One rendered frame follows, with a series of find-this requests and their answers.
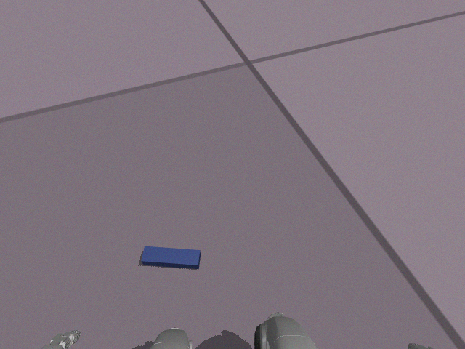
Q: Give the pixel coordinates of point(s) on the carton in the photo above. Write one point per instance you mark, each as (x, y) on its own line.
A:
(170, 257)

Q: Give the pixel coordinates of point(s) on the left robot hand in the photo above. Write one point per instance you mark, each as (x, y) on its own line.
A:
(63, 341)

